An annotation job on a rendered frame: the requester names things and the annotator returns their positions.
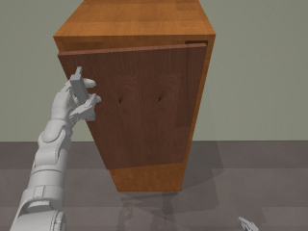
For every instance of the left robot hand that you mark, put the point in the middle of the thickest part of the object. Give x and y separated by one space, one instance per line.
66 108

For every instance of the robot left upper arm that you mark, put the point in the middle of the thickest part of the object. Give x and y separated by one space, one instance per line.
54 220

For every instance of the left robot forearm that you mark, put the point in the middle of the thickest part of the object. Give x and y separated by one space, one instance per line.
45 191

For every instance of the cupboard door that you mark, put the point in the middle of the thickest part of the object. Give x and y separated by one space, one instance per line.
148 96

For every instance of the right robot hand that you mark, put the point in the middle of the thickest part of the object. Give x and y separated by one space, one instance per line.
246 225

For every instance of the handle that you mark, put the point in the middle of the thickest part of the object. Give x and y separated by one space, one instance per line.
80 90

